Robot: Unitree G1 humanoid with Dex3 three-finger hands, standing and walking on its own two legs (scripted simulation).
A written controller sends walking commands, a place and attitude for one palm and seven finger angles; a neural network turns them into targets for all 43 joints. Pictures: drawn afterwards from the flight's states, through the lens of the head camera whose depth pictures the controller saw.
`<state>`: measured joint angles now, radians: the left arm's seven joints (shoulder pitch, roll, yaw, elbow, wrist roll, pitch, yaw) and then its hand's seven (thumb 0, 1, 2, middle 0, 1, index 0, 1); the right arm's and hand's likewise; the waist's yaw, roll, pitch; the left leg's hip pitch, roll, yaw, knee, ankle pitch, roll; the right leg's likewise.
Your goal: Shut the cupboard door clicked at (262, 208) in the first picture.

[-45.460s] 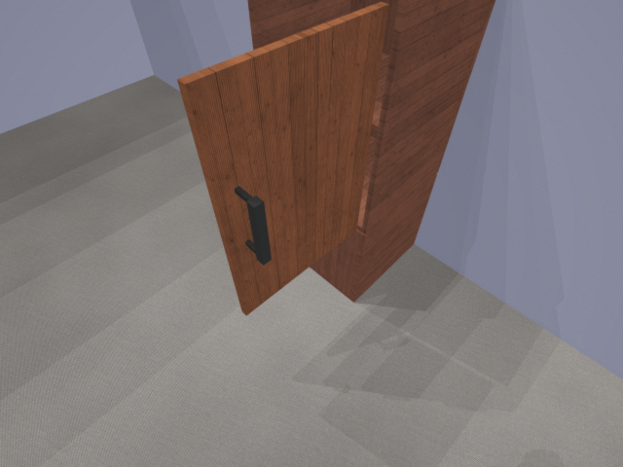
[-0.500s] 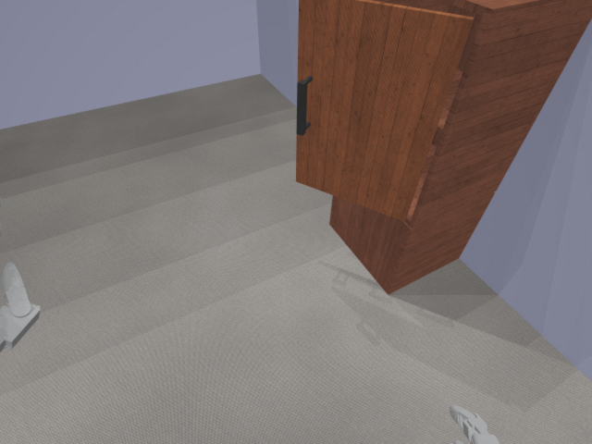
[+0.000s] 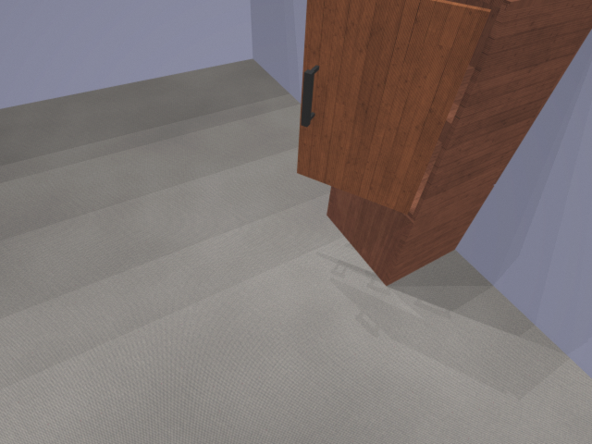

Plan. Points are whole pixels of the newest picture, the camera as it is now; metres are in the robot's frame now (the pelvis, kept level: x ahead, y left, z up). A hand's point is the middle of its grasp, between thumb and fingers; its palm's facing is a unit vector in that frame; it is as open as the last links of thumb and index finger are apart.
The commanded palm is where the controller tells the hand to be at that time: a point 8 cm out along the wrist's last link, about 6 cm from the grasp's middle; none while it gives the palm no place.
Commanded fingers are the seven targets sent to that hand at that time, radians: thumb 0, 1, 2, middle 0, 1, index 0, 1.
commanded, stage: let the arm hang, fingers relaxed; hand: left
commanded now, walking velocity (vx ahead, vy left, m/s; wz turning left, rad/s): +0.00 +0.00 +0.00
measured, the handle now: (310, 96) +0.98 +0.01 -0.03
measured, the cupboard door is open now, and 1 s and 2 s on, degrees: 32 32 32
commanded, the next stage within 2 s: look to check the result in 0.60 s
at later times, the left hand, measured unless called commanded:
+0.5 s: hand out of the picture -0.05 +0.17 -0.18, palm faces +0.01 -0.99 -0.14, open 7.4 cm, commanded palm none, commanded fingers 0.00 0.90 0.90 -0.20 -0.30 -0.20 -0.30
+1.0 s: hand out of the picture -0.04 +0.19 -0.18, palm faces -0.02 -0.98 -0.18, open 7.4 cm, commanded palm none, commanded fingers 0.00 0.90 0.90 -0.20 -0.30 -0.20 -0.30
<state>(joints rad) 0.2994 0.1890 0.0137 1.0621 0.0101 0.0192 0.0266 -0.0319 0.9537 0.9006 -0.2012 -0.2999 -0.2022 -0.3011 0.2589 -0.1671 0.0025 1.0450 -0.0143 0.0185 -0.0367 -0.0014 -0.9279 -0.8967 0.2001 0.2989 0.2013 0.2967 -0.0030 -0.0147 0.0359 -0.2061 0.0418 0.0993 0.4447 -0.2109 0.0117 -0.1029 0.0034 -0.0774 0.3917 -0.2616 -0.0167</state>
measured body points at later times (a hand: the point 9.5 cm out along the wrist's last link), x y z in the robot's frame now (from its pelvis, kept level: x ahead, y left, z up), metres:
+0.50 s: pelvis -0.01 +0.03 +0.00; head -0.01 +0.03 +0.45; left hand -0.05 +0.23 -0.17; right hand -0.06 -0.17 -0.16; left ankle +0.02 +0.11 -0.74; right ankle -0.03 -0.11 -0.74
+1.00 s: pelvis -0.01 +0.03 +0.00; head +0.00 +0.03 +0.45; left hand -0.03 +0.24 -0.16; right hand -0.04 -0.19 -0.16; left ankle +0.02 +0.11 -0.74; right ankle -0.03 -0.11 -0.74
